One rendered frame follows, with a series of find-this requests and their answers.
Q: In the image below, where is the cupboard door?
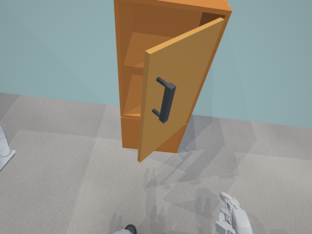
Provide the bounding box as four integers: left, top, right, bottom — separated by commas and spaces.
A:
137, 18, 225, 163

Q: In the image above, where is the right robot hand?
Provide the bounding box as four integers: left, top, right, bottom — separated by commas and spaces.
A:
216, 192, 253, 234

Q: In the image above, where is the handle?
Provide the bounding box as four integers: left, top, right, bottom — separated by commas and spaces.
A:
152, 77, 176, 123

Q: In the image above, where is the left robot foot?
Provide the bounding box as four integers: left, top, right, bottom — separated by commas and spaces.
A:
125, 224, 137, 234

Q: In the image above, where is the left robot hand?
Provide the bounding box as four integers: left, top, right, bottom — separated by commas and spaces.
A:
0, 125, 16, 172

